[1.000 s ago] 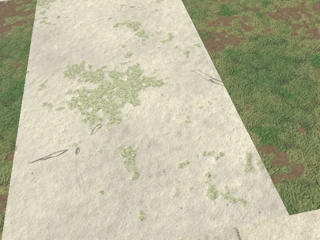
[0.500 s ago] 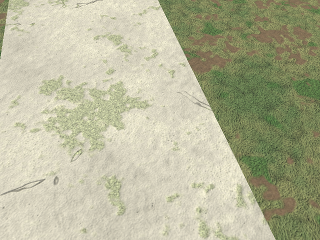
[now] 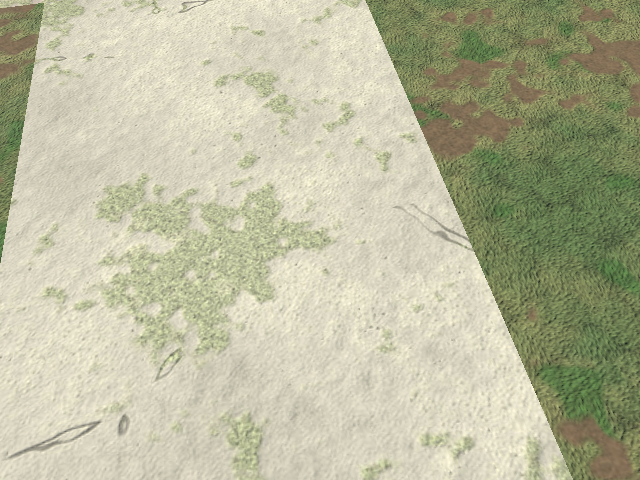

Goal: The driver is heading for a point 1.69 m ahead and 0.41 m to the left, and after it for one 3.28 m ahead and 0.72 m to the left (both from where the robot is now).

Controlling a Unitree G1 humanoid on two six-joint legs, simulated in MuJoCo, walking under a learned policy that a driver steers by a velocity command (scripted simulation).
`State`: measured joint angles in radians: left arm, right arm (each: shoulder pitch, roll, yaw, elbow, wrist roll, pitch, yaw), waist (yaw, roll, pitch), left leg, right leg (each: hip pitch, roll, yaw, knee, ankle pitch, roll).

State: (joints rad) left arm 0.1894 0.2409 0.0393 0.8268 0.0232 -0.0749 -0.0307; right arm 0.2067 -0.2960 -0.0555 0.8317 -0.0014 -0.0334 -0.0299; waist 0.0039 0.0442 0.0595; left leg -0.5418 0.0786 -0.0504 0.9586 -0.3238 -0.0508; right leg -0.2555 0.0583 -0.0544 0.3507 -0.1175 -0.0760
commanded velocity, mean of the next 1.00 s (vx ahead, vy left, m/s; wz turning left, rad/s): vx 0.04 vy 0.00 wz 0.00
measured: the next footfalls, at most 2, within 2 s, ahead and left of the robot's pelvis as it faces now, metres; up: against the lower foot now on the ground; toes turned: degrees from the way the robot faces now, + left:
left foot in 0.18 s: +0.15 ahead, +0.15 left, +0.00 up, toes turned +0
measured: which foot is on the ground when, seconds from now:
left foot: up 0.00-0.16, down 0.18-1.00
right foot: down 0.00-1.00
